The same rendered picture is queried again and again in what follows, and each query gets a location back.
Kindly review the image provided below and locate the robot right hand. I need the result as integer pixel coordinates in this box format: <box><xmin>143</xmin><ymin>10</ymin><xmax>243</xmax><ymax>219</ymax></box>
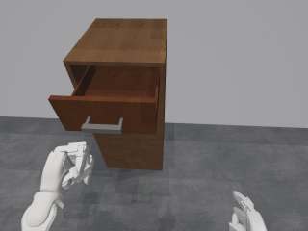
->
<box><xmin>229</xmin><ymin>191</ymin><xmax>268</xmax><ymax>231</ymax></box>

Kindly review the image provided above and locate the handle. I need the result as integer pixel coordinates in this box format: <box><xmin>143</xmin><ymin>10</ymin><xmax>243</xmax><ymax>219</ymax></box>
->
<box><xmin>81</xmin><ymin>116</ymin><xmax>124</xmax><ymax>135</ymax></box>

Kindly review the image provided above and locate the cabinet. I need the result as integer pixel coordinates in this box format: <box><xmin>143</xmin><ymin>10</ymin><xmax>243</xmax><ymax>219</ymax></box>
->
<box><xmin>63</xmin><ymin>18</ymin><xmax>167</xmax><ymax>171</ymax></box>

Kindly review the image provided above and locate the left robot forearm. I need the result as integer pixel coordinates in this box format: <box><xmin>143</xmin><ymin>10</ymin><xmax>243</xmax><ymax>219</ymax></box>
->
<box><xmin>21</xmin><ymin>191</ymin><xmax>66</xmax><ymax>231</ymax></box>

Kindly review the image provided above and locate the robot left hand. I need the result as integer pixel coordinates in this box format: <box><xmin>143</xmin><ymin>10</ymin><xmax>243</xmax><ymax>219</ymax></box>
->
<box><xmin>40</xmin><ymin>141</ymin><xmax>94</xmax><ymax>196</ymax></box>

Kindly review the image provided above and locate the drawer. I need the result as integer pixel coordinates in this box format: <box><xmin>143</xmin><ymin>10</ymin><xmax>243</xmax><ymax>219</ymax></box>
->
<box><xmin>48</xmin><ymin>65</ymin><xmax>160</xmax><ymax>135</ymax></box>

